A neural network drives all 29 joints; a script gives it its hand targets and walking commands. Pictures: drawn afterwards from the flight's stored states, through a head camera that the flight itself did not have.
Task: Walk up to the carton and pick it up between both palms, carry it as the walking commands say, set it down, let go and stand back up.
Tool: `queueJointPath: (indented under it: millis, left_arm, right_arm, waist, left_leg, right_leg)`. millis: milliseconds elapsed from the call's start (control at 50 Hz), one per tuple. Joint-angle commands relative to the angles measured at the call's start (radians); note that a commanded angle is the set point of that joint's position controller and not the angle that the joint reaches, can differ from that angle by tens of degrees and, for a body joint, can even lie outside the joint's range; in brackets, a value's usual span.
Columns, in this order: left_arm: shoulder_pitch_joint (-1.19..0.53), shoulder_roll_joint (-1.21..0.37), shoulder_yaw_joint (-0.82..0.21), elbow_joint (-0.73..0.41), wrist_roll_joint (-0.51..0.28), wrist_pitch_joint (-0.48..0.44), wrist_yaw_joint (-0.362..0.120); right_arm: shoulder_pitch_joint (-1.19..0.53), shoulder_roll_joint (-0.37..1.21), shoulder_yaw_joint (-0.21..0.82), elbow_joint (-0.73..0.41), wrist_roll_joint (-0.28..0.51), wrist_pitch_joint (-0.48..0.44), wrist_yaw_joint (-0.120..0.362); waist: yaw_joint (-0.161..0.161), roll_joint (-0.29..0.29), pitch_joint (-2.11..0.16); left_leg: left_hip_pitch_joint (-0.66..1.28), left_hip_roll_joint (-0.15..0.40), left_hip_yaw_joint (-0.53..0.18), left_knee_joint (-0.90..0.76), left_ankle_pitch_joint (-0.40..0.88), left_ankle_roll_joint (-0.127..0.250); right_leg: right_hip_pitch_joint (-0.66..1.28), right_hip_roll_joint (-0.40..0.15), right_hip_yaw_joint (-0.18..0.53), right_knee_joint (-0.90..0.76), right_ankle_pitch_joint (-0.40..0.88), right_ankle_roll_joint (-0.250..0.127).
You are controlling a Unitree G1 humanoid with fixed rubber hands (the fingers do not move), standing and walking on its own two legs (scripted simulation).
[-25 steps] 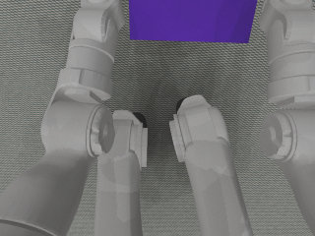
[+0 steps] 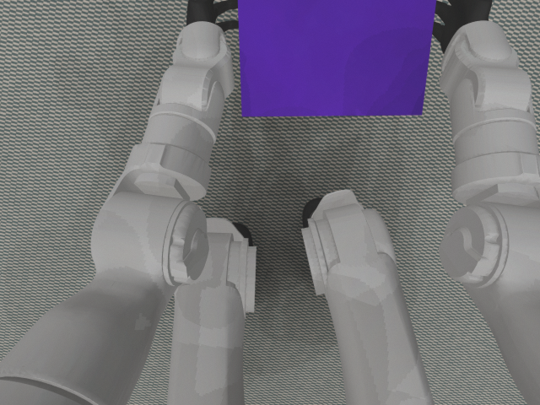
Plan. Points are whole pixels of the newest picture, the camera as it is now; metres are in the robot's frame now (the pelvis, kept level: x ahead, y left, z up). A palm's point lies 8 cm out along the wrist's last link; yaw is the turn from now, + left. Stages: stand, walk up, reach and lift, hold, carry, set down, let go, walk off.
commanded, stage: set down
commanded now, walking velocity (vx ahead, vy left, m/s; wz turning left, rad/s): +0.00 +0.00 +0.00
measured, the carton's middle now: (323, 33) +0.52 -0.13 -0.26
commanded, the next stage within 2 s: none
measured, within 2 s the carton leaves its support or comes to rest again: rests again in 0.82 s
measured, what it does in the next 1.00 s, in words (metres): stands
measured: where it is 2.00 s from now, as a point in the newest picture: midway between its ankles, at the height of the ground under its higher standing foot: (281, 274)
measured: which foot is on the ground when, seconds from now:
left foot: down 0.00-1.00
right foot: down 0.00-1.00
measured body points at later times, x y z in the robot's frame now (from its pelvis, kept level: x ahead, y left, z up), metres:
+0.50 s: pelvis -0.01 -0.01 -0.01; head +0.35 -0.05 +0.25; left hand +0.55 +0.01 -0.19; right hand +0.49 -0.28 -0.18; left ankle +0.09 +0.09 -0.36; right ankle +0.11 -0.11 -0.36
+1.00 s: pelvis +0.00 +0.00 -0.02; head +0.36 -0.05 +0.25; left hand +0.56 +0.01 -0.19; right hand +0.49 -0.28 -0.19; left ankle +0.09 +0.09 -0.36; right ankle +0.11 -0.11 -0.36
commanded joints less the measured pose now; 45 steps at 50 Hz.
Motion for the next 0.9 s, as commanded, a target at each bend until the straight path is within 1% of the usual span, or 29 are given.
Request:
queueJointPath:
  millis: [0,20,140,160,180,200,240,260,280,340,380,400,420,440,460,500,520,560,600,620,640,660,720,740,760,780,840,860,880]
  left_arm:
    - [-0.659,-0.857,-0.321,-0.186,-0.102,-0.083,-0.251]
    - [-0.688,-0.850,-0.324,-0.173,-0.103,-0.083,-0.249]
    - [-0.666,-0.805,-0.269,-0.122,-0.079,-0.079,-0.269]
    - [-0.632,-0.813,-0.271,-0.093,-0.062,-0.074,-0.267]
    - [-0.649,-0.837,-0.252,-0.110,-0.063,-0.081,-0.270]
    - [-0.648,-0.800,-0.221,-0.081,-0.044,-0.076,-0.269]
    - [-0.679,-0.756,-0.202,-0.095,-0.034,-0.077,-0.279]
    - [-0.628,-0.775,-0.210,-0.071,-0.024,-0.069,-0.282]
    - [-0.634,-0.805,-0.218,-0.048,-0.042,-0.072,-0.284]
    - [-0.648,-0.799,-0.201,-0.057,-0.042,-0.081,-0.291]
    - [-0.667,-0.782,-0.209,-0.070,-0.041,-0.078,-0.299]
    - [-0.647,-0.773,-0.213,-0.065,-0.025,-0.075,-0.290]
    - [-0.693,-0.747,-0.241,-0.112,-0.041,-0.084,-0.288]
    - [-0.657,-0.804,-0.233,-0.068,-0.032,-0.074,-0.291]
    - [-0.631,-0.796,-0.229,-0.040,-0.036,-0.068,-0.285]
    - [-0.643,-0.774,-0.210,-0.053,-0.027,-0.068,-0.292]
    - [-0.649,-0.790,-0.229,-0.067,-0.041,-0.075,-0.288]
    - [-0.626,-0.776,-0.181,-0.038,-0.018,-0.075,-0.293]
    - [-0.624,-0.782,-0.183,-0.015,-0.032,-0.077,-0.296]
    - [-0.633,-0.762,-0.200,-0.069,-0.028,-0.081,-0.296]
    - [-0.635,-0.740,-0.210,-0.057,-0.024,-0.079,-0.290]
    - [-0.613,-0.747,-0.225,-0.051,-0.030,-0.074,-0.287]
    - [-0.590,-0.758,-0.209,-0.035,-0.014,-0.075,-0.281]
    - [-0.542,-0.783,-0.180,0.042,0.001,-0.064,-0.282]
    - [-0.533,-0.758,-0.175,0.023,0.001,-0.064,-0.283]
    - [-0.598,-0.726,-0.184,-0.025,-0.003,-0.076,-0.275]
    - [-0.576,-0.742,-0.178,-0.028,-0.008,-0.076,-0.287]
    - [-0.564,-0.749,-0.178,-0.002,-0.004,-0.075,-0.286]
    - [-0.555,-0.736,-0.176,-0.013,-0.002,-0.076,-0.282]
  right_arm:
    - [-0.618,0.779,0.341,-0.106,0.079,-0.049,0.264]
    - [-0.619,0.770,0.307,-0.111,0.068,-0.057,0.265]
    - [-0.614,0.758,0.282,-0.083,0.040,-0.049,0.269]
    - [-0.646,0.733,0.297,-0.103,0.046,-0.060,0.262]
    - [-0.673,0.766,0.318,-0.103,0.055,-0.060,0.259]
    - [-0.636,0.774,0.305,-0.068,0.045,-0.048,0.251]
    - [-0.659,0.802,0.302,-0.064,0.059,-0.042,0.265]
    - [-0.599,0.780,0.304,-0.060,0.045,-0.048,0.264]
    - [-0.688,0.736,0.322,-0.098,0.062,-0.061,0.257]
    - [-0.641,0.762,0.324,-0.059,0.050,-0.059,0.248]
    - [-0.703,0.736,0.323,-0.129,0.072,-0.068,0.257]
    - [-0.654,0.741,0.303,-0.075,0.064,-0.066,0.255]
    - [-0.660,0.737,0.316,-0.058,0.080,-0.067,0.255]
    - [-0.671,0.726,0.298,-0.071,0.060,-0.069,0.254]
    - [-0.720,0.694,0.296,-0.068,0.080,-0.075,0.257]
    - [-0.714,0.714,0.301,-0.057,0.069,-0.070,0.255]
    - [-0.680,0.705,0.313,-0.068,0.073,-0.079,0.255]
    - [-0.676,0.720,0.295,-0.053,0.056,-0.073,0.257]
    - [-0.693,0.709,0.299,-0.058,0.054,-0.081,0.261]
    - [-0.658,0.758,0.306,-0.053,0.065,-0.075,0.267]
    - [-0.658,0.740,0.284,-0.024,0.075,-0.073,0.264]
    - [-0.674,0.691,0.289,-0.079,0.085,-0.083,0.263]
    - [-0.645,0.687,0.281,-0.026,0.079,-0.086,0.261]
    - [-0.683,0.670,0.256,-0.017,0.070,-0.088,0.262]
    - [-0.658,0.660,0.256,-0.012,0.058,-0.083,0.268]
    - [-0.639,0.658,0.268,-0.008,0.070,-0.084,0.269]
    - [-0.642,0.690,0.262,-0.030,0.054,-0.082,0.273]
    - [-0.644,0.641,0.272,-0.008,0.063,-0.085,0.263]
    - [-0.632,0.658,0.268,0.004,0.051,-0.083,0.267]
  waist:
    - [-0.169,0.039,-1.132]
    - [-0.192,0.049,-1.097]
    - [-0.136,0.082,-1.026]
    - [-0.147,0.081,-1.054]
    - [-0.098,0.054,-1.025]
    - [-0.122,0.044,-0.996]
    - [-0.073,0.016,-0.996]
    - [-0.086,0.015,-0.990]
    - [-0.133,0.021,-1.029]
    - [-0.114,-0.009,-0.953]
    - [-0.092,0.041,-0.956]
    - [-0.102,0.065,-0.949]
    - [-0.082,0.038,-0.975]
    - [-0.134,0.068,-0.952]
    - [-0.118,0.116,-0.972]
    - [-0.107,0.074,-0.921]
    - [-0.142,0.048,-0.937]
    - [-0.092,0.031,-0.905]
    - [-0.124,0.027,-0.946]
    - [-0.105,-0.019,-0.947]
    - [-0.085,0.027,-0.906]
    - [-0.109,0.090,-0.955]
    - [-0.114,0.066,-0.925]
    - [-0.090,0.096,-0.854]
    - [-0.112,0.079,-0.828]
    - [-0.102,0.083,-0.892]
    - [-0.094,0.021,-0.871]
    - [-0.120,0.031,-0.896]
    - [-0.113,0.002,-0.891]
  left_leg:
    - [0.435,-0.009,-0.009,-0.111,0.358,0.000]
    - [0.449,-0.005,-0.030,-0.111,0.381,0.001]
    - [0.322,-0.017,0.009,-0.107,0.303,0.007]
    - [0.297,-0.019,0.021,-0.092,0.298,0.005]
    - [0.274,-0.029,0.034,-0.097,0.245,0.012]
    - [0.267,-0.006,0.028,-0.088,0.220,0.014]
    - [0.200,-0.018,0.038,-0.097,0.214,0.027]
    - [0.202,-0.014,0.038,-0.083,0.211,0.018]
    - [0.229,-0.010,0.036,-0.080,0.215,0.021]
    - [0.174,-0.006,0.046,-0.067,0.182,0.021]
    - [0.204,-0.001,0.020,-0.074,0.208,0.031]
    - [0.223,-0.008,0.035,-0.081,0.182,0.020]
    - [0.235,-0.009,0.035,-0.084,0.197,0.019]
    - [0.268,0.002,0.010,-0.080,0.190,0.026]
    - [0.312,0.004,0.010,-0.081,0.217,0.024]
    - [0.264,-0.002,0.021,-0.082,0.195,0.023]
    - [0.285,0.006,0.008,-0.073,0.209,0.018]
    - [0.239,-0.006,0.041,-0.057,0.214,0.013]
    - [0.246,-0.004,0.031,-0.058,0.217,0.020]
    - [0.212,-0.001,0.020,-0.062,0.226,0.021]
    - [0.205,0.008,0.019,-0.076,0.223,0.017]
    - [0.286,0.013,0.013,-0.061,0.218,0.019]
    - [0.303,0.011,0.009,-0.067,0.228,0.017]
    - [0.306,0.008,0.000,-0.083,0.213,0.027]
    - [0.296,0.011,0.004,-0.094,0.213,0.020]
    - [0.328,0.026,-0.003,-0.073,0.233,0.013]
    - [0.231,0.009,0.011,-0.067,0.249,0.020]
    - [0.252,0.017,-0.004,-0.069,0.254,0.023]
    - [0.269,0.016,-0.014,-0.090,0.242,0.023]
  right_leg:
    - [0.633,0.029,-0.020,-0.097,0.540,-0.017]
    - [0.585,0.035,-0.018,-0.108,0.531,-0.025]
    - [0.622,0.025,0.012,-0.108,0.501,-0.040]
    - [0.648,0.026,0.000,-0.096,0.520,-0.029]
    - [0.663,0.027,0.020,-0.120,0.465,-0.035]
    - [0.655,0.026,0.023,-0.115,0.457,-0.035]
    - [0.690,0.033,0.035,-0.112,0.475,-0.031]
    - [0.670,0.031,0.033,-0.107,0.466,-0.032]
    - [0.673,0.029,0.015,-0.092,0.474,-0.029]
    - [0.682,0.027,0.033,-0.116,0.444,-0.039]
    - [0.637,0.026,0.023,-0.086,0.434,-0.038]
    - [0.631,0.029,0.023,-0.107,0.409,-0.046]
    - [0.650,0.029,0.019,-0.093,0.422,-0.039]
    - [0.545,0.028,0.004,-0.083,0.379,-0.045]
    - [0.549,0.011,-0.002,-0.079,0.386,-0.036]
    - [0.600,0.017,0.022,-0.113,0.384,-0.040]
    - [0.579,0.018,0.006,-0.090,0.394,-0.036]
    - [0.580,0.028,0.014,-0.102,0.403,-0.040]
    - [0.565,0.021,-0.009,-0.073,0.420,-0.036]
    - [0.602,0.023,0.003,-0.074,0.445,-0.040]
    - [0.605,0.017,0.014,-0.088,0.443,-0.038]
    - [0.554,0.017,0.013,-0.066,0.418,-0.041]
    - [0.516,0.016,-0.004,-0.078,0.402,-0.032]
    - [0.436,0.012,-0.017,-0.066,0.347,-0.036]
    - [0.475,0.004,-0.005,-0.087,0.352,-0.037]
    - [0.456,0.002,0.003,-0.069,0.372,-0.032]
    - [0.540,0.015,0.013,-0.078,0.428,-0.039]
    - [0.549,0.008,-0.007,-0.053,0.451,-0.031]
    - [0.548,0.010,-0.008,-0.056,0.426,-0.035]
